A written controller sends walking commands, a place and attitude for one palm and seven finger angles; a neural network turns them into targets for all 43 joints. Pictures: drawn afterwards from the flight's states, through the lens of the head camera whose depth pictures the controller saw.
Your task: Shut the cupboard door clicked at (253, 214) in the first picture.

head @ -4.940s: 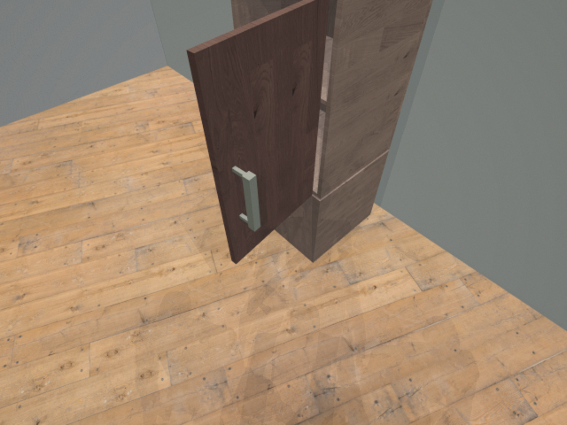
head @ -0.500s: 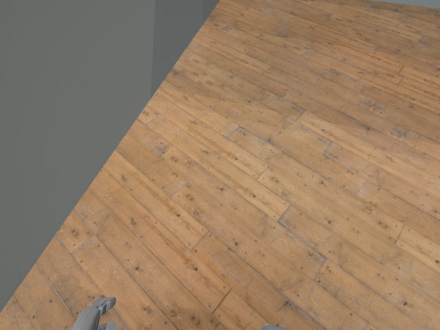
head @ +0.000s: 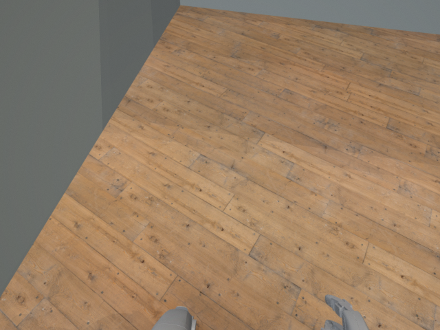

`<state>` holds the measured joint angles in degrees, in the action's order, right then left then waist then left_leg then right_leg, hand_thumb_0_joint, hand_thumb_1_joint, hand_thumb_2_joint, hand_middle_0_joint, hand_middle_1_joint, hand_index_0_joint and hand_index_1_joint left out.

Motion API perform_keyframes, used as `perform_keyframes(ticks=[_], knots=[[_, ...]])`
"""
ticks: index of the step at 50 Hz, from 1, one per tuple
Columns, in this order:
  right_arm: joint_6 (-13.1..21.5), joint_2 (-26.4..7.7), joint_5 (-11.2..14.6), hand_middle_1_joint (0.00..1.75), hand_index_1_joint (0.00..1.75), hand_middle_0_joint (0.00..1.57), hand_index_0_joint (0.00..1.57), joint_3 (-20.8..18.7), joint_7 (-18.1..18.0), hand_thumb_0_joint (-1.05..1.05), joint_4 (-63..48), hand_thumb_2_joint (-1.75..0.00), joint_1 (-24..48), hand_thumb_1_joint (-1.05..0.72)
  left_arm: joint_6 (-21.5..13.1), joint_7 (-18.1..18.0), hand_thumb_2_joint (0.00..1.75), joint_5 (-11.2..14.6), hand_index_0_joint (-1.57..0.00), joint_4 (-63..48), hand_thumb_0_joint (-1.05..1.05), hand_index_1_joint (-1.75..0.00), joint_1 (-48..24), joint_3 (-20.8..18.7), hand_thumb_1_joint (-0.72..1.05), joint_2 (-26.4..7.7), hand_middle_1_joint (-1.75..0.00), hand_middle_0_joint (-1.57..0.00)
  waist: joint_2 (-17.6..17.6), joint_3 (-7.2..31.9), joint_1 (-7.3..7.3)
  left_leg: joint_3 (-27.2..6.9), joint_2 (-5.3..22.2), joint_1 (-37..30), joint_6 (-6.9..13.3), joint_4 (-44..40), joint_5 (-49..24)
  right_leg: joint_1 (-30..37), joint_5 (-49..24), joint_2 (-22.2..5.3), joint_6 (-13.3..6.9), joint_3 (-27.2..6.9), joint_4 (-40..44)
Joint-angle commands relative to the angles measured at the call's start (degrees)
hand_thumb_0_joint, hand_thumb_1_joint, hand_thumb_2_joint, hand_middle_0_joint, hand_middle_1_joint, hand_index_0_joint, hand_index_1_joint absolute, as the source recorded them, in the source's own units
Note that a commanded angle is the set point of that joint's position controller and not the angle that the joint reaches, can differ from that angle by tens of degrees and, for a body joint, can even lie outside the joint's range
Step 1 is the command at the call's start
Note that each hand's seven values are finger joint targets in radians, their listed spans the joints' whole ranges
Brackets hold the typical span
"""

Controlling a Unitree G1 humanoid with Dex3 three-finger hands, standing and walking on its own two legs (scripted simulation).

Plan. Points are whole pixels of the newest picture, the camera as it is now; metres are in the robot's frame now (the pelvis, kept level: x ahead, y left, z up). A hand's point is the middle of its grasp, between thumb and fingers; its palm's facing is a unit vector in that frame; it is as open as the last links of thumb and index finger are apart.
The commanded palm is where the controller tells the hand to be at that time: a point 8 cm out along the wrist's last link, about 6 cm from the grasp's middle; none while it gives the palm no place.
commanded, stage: walk around to get in front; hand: left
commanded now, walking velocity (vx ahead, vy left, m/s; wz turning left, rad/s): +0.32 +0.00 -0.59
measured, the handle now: out of the picture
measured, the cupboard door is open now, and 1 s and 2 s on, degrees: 97 97 97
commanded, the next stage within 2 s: walk to a spot facing it in 0.50 s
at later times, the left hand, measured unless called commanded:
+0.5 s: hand (204, 197) +0.44 +0.10 -0.15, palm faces -0.42 -0.88 -0.22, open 7.4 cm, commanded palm none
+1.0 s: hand (244, 188) +0.49 +0.00 -0.16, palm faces -0.27 -0.93 -0.24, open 7.2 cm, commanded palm none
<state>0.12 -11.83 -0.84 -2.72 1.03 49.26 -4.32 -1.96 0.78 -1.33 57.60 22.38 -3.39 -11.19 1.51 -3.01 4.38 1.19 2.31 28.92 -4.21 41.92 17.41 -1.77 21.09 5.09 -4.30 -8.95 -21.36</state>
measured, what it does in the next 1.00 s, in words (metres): walks ahead, turning right: left foot, then right foot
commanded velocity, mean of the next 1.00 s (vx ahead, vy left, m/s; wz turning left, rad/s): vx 0.17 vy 0.00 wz -0.08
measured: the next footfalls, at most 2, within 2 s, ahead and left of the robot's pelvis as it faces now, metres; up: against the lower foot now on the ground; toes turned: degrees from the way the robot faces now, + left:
left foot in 0.06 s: +0.14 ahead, +0.13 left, +0.00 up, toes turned +0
right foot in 0.56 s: +0.34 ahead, -0.15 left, +0.00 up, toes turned -30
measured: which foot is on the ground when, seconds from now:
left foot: up 0.00-0.04, down 0.06-0.56, up 0.58-1.00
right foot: down 0.00-0.06, up 0.08-0.54, down 0.56-1.00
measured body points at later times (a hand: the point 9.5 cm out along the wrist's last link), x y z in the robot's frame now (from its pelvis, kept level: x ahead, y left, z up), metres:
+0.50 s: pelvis +0.21 -0.02 -0.01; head +0.27 -0.05 +0.43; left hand +0.46 +0.15 -0.14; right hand +0.03 -0.20 -0.15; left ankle +0.10 +0.13 -0.74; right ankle +0.29 -0.15 -0.71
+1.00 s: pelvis +0.37 -0.16 +0.00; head +0.38 -0.18 +0.45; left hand +0.50 +0.05 -0.14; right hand +0.35 -0.39 -0.16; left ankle +0.47 -0.06 -0.69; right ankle +0.30 -0.13 -0.74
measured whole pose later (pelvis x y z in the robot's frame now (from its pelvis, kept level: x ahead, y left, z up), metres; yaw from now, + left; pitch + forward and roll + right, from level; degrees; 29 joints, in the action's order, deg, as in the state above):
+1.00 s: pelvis +0.37 -0.16 +0.00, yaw -19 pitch +0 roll +2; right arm -2.9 -9.4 -0.3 -1.5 -0.8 58.0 -11.9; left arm -2.4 -2.0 -0.3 57.7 13.7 -2.0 -9.4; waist -0.1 -0.8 -1.3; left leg 5.0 2.5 30.5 -2.3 52.7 15.5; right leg -2.7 19.5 5.2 -8.0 12.0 -20.7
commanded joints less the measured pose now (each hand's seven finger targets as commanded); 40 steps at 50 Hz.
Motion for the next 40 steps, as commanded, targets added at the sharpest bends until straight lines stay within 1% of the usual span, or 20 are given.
perform_keyframes(ticks=[1, 2, 3, 4, 5, 7, 10, 17, 21, 23, 25, 26, 27, 28, 29, 31, 32, 34, 35, 40], knots=[[3.55, -9.36, -0.12, 0.30, 0.30, 0.20, 0.20, -2.18, -2.15, 0.00, -1.59, -0.90, -12.13, -0.90, -1.79, -0.61, 0.90, 0.87, -0.20, -5.21, 0.00, -0.30, -5.41, -3.23, 0.90, -10.97, -0.30, -0.20, 0.81, 8.60, -10.17, 0.15, -0.09, -30.36, 2.93, -16.07, -7.26, -14.35, -35.05, -9.08, -2.62, -7.19, -15.53], [4.02, -16.40, -1.20, 0.30, 0.30, 0.20, 0.20, -3.81, -2.74, 0.00, 0.65, -0.90, -20.97, -0.90, -1.80, 0.05, 0.90, 1.70, -0.20, -6.05, 0.00, -0.30, -3.93, -2.79, 0.90, -7.23, -0.30, -0.20, -14.15, 15.37, -13.13, -19.94, 17.33, -44.96, 8.23, -18.41, -3.46, -27.80, -11.81, -1.11, 0.82, 0.49, -33.96], [3.54, -18.55, -0.87, 0.30, 0.30, 0.20, 0.20, -3.67, -2.97, 0.00, 0.72, -0.90, -24.73, -0.90, -2.13, 0.47, 0.90, 1.71, -0.20, -6.87, 0.00, -0.30, -4.19, -1.79, 0.90, -6.11, -0.30, -0.20, -18.17, 17.08, -12.98, -32.12, 28.34, -44.44, 12.89, -23.68, -3.21, -33.84, 10.46, -0.79, 2.46, 4.00, -48.70], [3.08, -16.35, -1.10, 0.30, 0.30, 0.20, 0.20, -2.90, -2.94, 0.00, -0.64, -0.90, -20.98, -0.90, -1.82, 0.61, 0.90, 1.03, -0.20, -7.14, 0.00, -0.30, -5.71, -2.31, 0.90, -7.39, -0.30, -0.20, -11.26, 10.45, -11.46, -32.09, 28.97, -36.67, 15.05, -26.28, -1.31, -35.76, 9.44, -4.52, 2.52, 3.00, -54.56], [3.24, -12.76, -1.07, 0.30, 0.30, 0.20, 0.20, -2.03, -2.72, 0.00, -1.64, -0.90, -15.81, -0.90, -1.59, 0.98, 0.90, 0.27, -0.20, -6.51, 0.00, -0.30, -6.52, -2.61, 0.90, -7.42, -0.30, -0.20, -7.53, 5.14, -8.82, -25.91, 25.54, -28.74, 13.54, -27.39, 0.48, -37.24, 5.44, -6.54, 3.12, 4.47, -57.05], [3.85, -8.23, -0.96, 0.30, 0.30, 0.20, 0.20, -0.32, -2.77, 0.00, -2.05, -0.90, -11.50, -0.90, 0.03, 2.10, 0.90, -0.54, -0.20, -5.71, 0.00, -0.30, -6.82, -2.75, 0.90, -6.09, -0.30, -0.20, -10.59, -0.75, -5.65, -14.51, 20.42, -19.17, 9.23, -29.58, -1.37, -35.50, -1.29, -9.61, 3.99, 5.83, -56.15], [4.71, -6.71, -0.66, 0.30, 0.30, 0.20, 0.20, 0.22, -2.98, 0.00, 0.11, -0.90, -13.45, -0.90, 1.62, 2.70, 0.90, -0.66, -0.20, -5.85, 0.00, -0.30, -6.21, -1.97, 0.90, -3.35, -0.30, -0.20, -10.47, 1.37, -4.01, -1.13, 16.53, -21.81, 7.30, -27.80, -18.46, -35.82, -6.30, -10.03, 4.90, 8.34, -52.65], [4.66, -6.91, -0.80, 0.30, 0.30, 0.20, 0.20, 0.21, -2.63, 0.00, 4.50, -0.90, -20.97, -0.90, 2.36, 3.15, 0.90, -0.52, -0.20, -9.49, 0.00, -0.30, -17.41, -0.46, 0.90, -1.07, -0.30, -0.20, -7.88, -1.61, -5.71, 8.70, 15.99, -27.19, 7.89, -27.00, -31.12, -41.28, -13.98, -10.39, 4.71, 13.16, -38.86], [4.24, -7.38, -1.23, 0.30, 0.30, 0.20, 0.20, 0.33, -2.72, 0.00, 6.54, -0.90, -24.32, -0.90, 2.05, 3.32, 0.90, -0.22, -0.20, -11.28, 0.00, -0.30, -24.30, 0.11, 0.90, -1.28, -0.30, -0.20, -8.68, -3.97, -7.45, 12.27, 16.15, -28.59, 7.64, -25.68, -39.12, -35.95, -12.66, -8.06, 2.78, 17.41, -24.68], [3.99, -8.67, -1.18, 0.30, 0.30, 0.20, 0.20, 0.00, -2.68, 0.00, 7.26, -0.90, -24.92, -0.90, 1.77, 3.01, 0.90, -0.22, -0.20, -11.01, 0.00, -0.30, -22.36, -0.06, 0.90, -2.76, -0.30, -0.20, -8.83, -1.68, -6.11, 13.61, 17.62, -30.92, 7.55, -20.06, -52.58, -29.96, -8.82, -5.40, 0.78, 19.15, -20.89], [3.96, -10.89, -0.81, 0.30, 0.30, 0.20, 0.20, -0.51, -2.75, 0.00, 6.58, -0.90, -22.22, -0.90, 1.37, 2.56, 0.90, -0.21, -0.20, -9.34, 0.00, -0.30, -14.50, -0.78, 0.90, -4.66, -0.30, -0.20, -9.56, 2.68, -1.63, 14.96, 17.79, -30.42, 6.61, -10.15, -61.14, -19.06, -7.66, -3.47, -1.26, 18.98, -17.69], [3.89, -11.89, -0.42, 0.30, 0.30, 0.20, 0.20, -0.74, -2.58, 0.00, 5.62, -0.90, -19.84, -0.90, 0.80, 2.22, 0.90, -0.30, -0.20, -6.96, 0.00, -0.30, -6.30, -1.42, 0.90, -6.49, -0.30, -0.20, -8.80, 7.00, 2.29, 16.31, 15.95, -26.52, 5.09, 0.19, -59.25, -6.96, -9.49, -1.98, -2.31, 19.73, -13.69], [3.90, -10.92, 0.45, 0.30, 0.30, 0.20, 0.20, -0.49, -1.85, 0.00, 4.53, -0.90, -18.69, -0.90, 0.09, 1.64, 0.90, -0.42, -0.20, -4.59, 0.00, -0.30, 2.02, -2.71, 0.90, -11.47, -0.30, -0.20, -2.58, 12.91, 6.47, 16.41, 13.20, -13.38, 2.91, 15.03, -42.50, 11.60, -15.05, -8.02, -5.13, 12.30, -10.75], [3.83, -6.21, 1.41, 0.30, 0.30, 0.20, 0.20, 0.21, -1.79, 0.00, 2.26, -0.90, -21.09, -0.90, -0.59, 0.56, 0.90, -0.07, -0.20, -3.99, 0.00, -0.30, 6.99, -4.23, 0.90, -18.47, -0.30, -0.20, 11.58, 21.40, 6.36, 13.22, 1.36, 7.03, -0.74, 38.12, 16.33, 26.43, -29.91, -27.71, -13.36, -21.27, -7.31], [3.42, -7.59, 1.33, 0.30, 0.30, 0.20, 0.20, -0.08, -2.21, 0.00, 0.82, -0.90, -16.98, -0.90, 0.01, -0.36, 0.90, 1.41, -0.20, -4.71, 0.00, -0.30, 4.64, -4.39, 0.90, -20.59, -0.30, -0.20, 8.90, 20.74, 4.90, 2.64, 2.87, 11.23, 0.43, 43.47, 17.69, 23.05, -32.58, -30.22, -14.46, -24.15, -1.71], [2.81, -6.43, 0.86, 0.30, 0.30, 0.20, 0.20, -0.31, -2.28, 0.00, 2.10, -0.90, -14.39, -0.90, -0.23, -1.16, 0.90, 1.62, -0.20, -6.70, 0.00, -0.30, -4.93, -2.44, 0.90, -13.81, -0.30, -0.20, 0.77, 9.60, -0.34, -1.26, 6.51, 9.49, 0.61, 40.32, 6.11, 6.24, -38.21, -25.90, -10.10, -11.11, 0.36], [1.93, -5.36, 0.42, 0.30, 0.30, 0.20, 0.20, 0.01, -2.39, 0.00, 3.80, -0.90, -14.68, -0.90, -0.80, -1.37, 0.90, 1.65, -0.20, -6.77, 0.00, -0.30, -7.42, -1.17, 0.90, -10.89, -0.30, -0.20, -3.26, 6.06, -2.89, -1.50, 7.18, 4.22, 0.76, 36.22, 3.83, -3.80, -42.59, -23.04, -5.69, -4.48, 1.56], [0.28, -1.92, 0.07, 0.30, 0.30, 0.20, 0.20, 0.86, -2.42, 0.00, 7.67, -0.90, -21.68, -0.90, -2.02, -1.57, 0.90, 1.28, -0.20, -6.13, 0.00, -0.30, -10.46, -0.14, 0.90, -7.90, -0.30, -0.20, -0.59, 5.19, -7.24, -0.53, 6.21, -1.43, 1.29, 29.91, 0.42, -9.77, -52.20, -18.29, 0.20, 5.43, 2.86], [-0.42, -1.14, 0.14, 0.30, 0.30, 0.20, 0.20, 1.05, -2.38, 0.00, 8.79, -0.90, -25.03, -0.90, -2.27, -1.63, 0.90, 1.17, -0.20, -5.86, 0.00, -0.30, -11.26, 0.40, 0.90, -6.84, -0.30, -0.20, 2.02, 6.32, -8.83, -0.50, 6.09, -3.05, 1.18, 26.50, -0.39, -10.39, -52.30, -17.35, -1.60, 8.72, 3.16], [-1.38, 0.08, 0.79, 0.30, 0.30, 0.20, 0.20, 0.99, -2.76, 0.00, 9.55, -0.90, -22.29, -0.90, -2.61, -2.15, 0.90, 1.33, -0.20, -3.09, 0.00, -0.30, -8.78, 0.84, 0.90, -2.90, -0.30, -0.20, 5.02, 5.74, -8.12, -0.07, 2.77, -0.76, 1.38, 16.49, -6.01, -5.15, -60.21, -15.17, 8.19, 13.46, 5.05]])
